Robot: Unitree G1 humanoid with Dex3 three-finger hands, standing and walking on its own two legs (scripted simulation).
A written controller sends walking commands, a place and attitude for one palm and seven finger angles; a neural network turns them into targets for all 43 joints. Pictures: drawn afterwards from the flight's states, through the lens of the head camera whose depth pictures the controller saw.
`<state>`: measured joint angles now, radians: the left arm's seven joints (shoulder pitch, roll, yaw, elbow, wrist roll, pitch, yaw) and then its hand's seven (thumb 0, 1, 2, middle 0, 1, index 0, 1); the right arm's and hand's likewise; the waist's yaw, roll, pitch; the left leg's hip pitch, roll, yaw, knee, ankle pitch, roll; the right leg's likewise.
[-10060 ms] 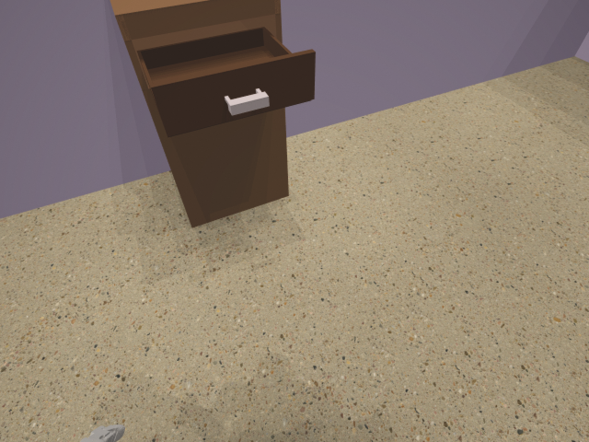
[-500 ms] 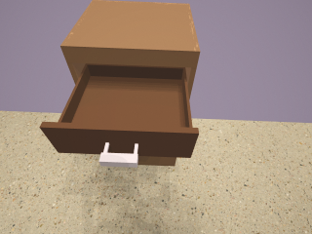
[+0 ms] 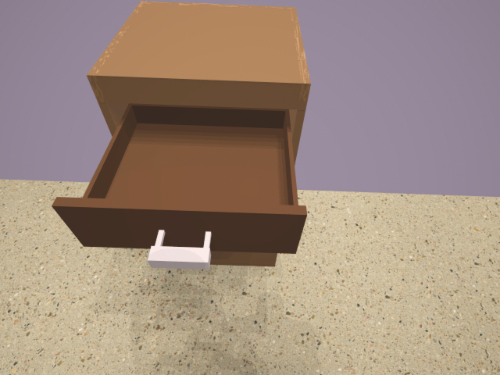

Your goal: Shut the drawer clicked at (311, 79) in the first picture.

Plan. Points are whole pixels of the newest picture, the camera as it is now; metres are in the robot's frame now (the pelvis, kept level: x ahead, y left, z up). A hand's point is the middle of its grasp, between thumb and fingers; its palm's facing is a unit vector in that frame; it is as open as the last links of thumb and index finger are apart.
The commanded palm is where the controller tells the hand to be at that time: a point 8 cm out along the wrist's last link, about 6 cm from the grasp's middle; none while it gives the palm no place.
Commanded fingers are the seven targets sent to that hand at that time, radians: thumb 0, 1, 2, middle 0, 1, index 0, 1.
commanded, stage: look again from close up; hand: left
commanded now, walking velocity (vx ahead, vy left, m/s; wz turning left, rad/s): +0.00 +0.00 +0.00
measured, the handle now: (182, 246) +0.33 +0.15 -0.02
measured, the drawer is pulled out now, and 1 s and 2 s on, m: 0.30 0.30 0.30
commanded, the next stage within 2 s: shuffle to correct the standing spot in 0.28 s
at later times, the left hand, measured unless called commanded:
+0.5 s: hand out of the picture -0.03 +0.14 -0.18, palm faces +0.03 -0.99 -0.16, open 7.4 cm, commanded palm none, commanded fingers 0.00 0.90 0.90 -0.20 -0.30 -0.20 -0.30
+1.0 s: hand out of the picture +0.11 +0.09 -0.18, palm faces +0.01 -0.97 -0.24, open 7.3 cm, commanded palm none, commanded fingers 0.00 0.90 0.90 -0.20 -0.30 -0.20 -0.30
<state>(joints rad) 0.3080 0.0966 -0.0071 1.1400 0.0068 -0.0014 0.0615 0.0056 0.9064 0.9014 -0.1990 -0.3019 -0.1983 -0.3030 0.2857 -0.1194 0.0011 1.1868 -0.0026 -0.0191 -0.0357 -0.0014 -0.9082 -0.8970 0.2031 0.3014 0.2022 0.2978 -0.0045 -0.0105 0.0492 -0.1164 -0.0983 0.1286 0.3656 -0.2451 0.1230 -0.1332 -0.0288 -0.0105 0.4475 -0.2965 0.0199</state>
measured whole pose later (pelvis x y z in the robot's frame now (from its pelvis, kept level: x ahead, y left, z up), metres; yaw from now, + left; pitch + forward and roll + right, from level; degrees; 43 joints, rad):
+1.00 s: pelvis +0.07 -0.09 -0.01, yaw +1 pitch +1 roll +1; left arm 0.19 0.16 0.03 1.07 0.02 -0.01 0.05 0.01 0.94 0.90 -0.20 -0.30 -0.20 -0.30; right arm 0.32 -0.14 -0.03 1.17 0.00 0.01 -0.03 0.00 -0.91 -0.90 0.20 0.30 0.20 0.30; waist -0.04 0.01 0.08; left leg -0.14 0.03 0.08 0.56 -0.41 -0.02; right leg -0.36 -0.07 -0.05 0.61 -0.27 0.02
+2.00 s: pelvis +0.04 -0.05 +0.00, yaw -1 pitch -1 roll +1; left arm 0.30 0.13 -0.01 1.10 0.01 -0.01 0.05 0.02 0.92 0.90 -0.20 -0.30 -0.20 -0.30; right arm 0.27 -0.10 0.00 1.20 0.00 0.00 -0.03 0.00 -0.91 -0.90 0.20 0.30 0.20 0.30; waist -0.01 -0.02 0.07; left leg -0.17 0.04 0.08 0.42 -0.23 -0.02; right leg -0.09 0.03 -0.04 0.41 -0.30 -0.05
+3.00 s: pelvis -0.01 -0.04 -0.07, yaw +2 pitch +10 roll +0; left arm 0.66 0.18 0.09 0.02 -0.21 -0.53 -0.23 0.01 0.90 0.90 -0.39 -0.55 -0.45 -0.58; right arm 0.15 -0.25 -0.07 0.53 0.01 -0.25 0.01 0.01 -0.90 -0.90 0.20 0.30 0.20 0.30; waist 0.02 -0.04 -0.13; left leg -0.78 0.01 0.01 1.04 -0.43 0.00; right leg -0.72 0.02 -0.10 1.04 -0.49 -0.08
